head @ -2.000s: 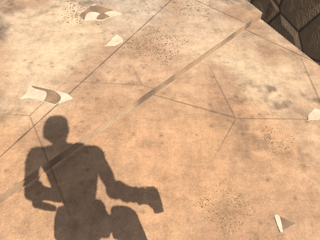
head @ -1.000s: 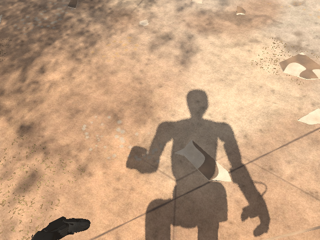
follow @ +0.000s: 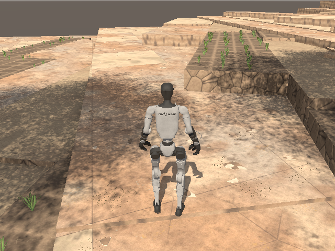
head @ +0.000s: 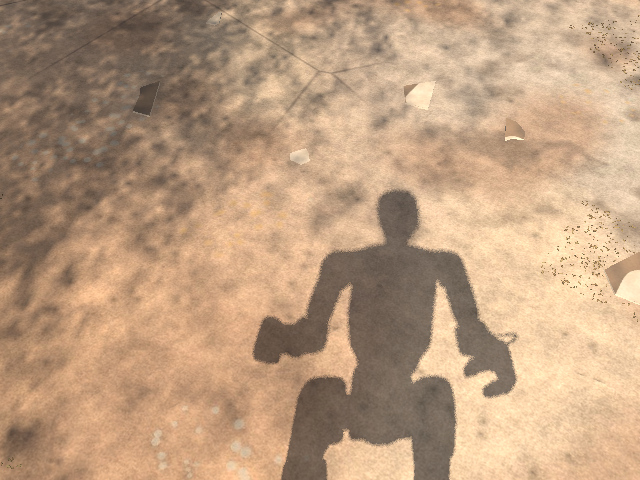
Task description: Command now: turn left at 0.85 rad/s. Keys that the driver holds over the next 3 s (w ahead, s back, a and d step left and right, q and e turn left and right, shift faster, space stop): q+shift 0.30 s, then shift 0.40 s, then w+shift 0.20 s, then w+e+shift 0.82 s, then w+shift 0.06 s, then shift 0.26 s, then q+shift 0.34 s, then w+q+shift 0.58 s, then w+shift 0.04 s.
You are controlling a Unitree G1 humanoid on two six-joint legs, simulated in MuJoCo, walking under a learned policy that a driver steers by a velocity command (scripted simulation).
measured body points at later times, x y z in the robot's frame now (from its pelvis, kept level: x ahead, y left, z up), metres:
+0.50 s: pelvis +0.03 +0.02 +0.00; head +0.06 +0.04 +0.45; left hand +0.07 +0.33 -0.10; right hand +0.26 -0.19 -0.10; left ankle +0.01 +0.10 -0.73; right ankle +0.11 -0.08 -0.70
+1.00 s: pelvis +0.08 +0.03 +0.00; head +0.09 +0.04 +0.45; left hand +0.00 +0.31 -0.12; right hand +0.32 -0.15 -0.10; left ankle +0.01 +0.10 -0.74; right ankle +0.11 -0.07 -0.73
